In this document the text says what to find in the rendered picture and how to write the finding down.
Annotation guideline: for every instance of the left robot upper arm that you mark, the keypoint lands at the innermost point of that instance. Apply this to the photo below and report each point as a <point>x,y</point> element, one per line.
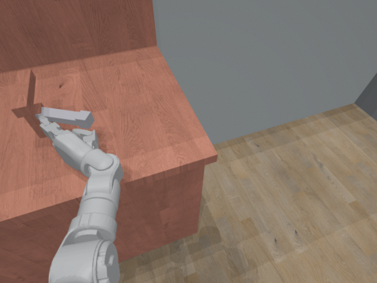
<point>86,262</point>

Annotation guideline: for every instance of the counter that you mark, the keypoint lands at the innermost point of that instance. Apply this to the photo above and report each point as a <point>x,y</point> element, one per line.
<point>99,56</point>

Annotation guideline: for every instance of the robot left forearm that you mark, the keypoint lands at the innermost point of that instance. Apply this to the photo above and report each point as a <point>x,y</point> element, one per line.
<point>99,204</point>

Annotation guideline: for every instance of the tap lever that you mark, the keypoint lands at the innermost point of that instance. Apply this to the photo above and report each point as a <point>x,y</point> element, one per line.
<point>83,119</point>

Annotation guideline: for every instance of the left robot hand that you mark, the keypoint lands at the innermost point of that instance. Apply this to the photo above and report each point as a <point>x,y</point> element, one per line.
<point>73,145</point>

